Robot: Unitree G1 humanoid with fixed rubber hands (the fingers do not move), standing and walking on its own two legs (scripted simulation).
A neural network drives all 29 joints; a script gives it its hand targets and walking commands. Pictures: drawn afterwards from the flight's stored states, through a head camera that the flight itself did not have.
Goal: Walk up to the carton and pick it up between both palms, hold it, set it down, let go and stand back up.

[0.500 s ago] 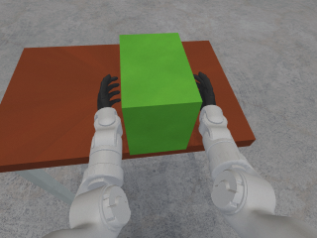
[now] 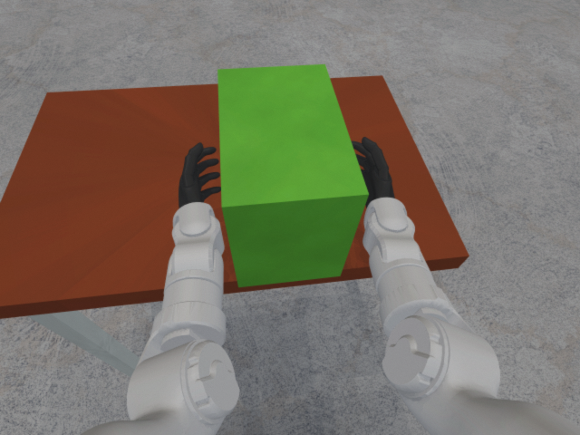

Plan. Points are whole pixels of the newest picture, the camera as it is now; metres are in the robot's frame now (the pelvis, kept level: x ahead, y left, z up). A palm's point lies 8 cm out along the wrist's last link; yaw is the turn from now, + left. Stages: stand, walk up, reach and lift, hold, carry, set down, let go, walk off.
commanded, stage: set down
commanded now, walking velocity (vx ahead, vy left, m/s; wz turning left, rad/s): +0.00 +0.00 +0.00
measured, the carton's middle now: (281, 176) +0.48 +0.07 +0.04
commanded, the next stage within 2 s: none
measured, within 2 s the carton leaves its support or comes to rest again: neither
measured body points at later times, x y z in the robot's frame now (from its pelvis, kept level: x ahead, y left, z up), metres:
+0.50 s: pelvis +0.00 +0.01 +0.00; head +0.07 +0.03 +0.44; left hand +0.41 +0.19 +0.06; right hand +0.45 -0.07 +0.07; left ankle +0.02 +0.14 -0.75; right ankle -0.04 -0.09 -0.75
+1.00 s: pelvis +0.00 +0.01 -0.01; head +0.08 +0.02 +0.44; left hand +0.42 +0.20 +0.04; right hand +0.46 -0.08 +0.04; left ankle +0.02 +0.14 -0.75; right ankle -0.04 -0.09 -0.75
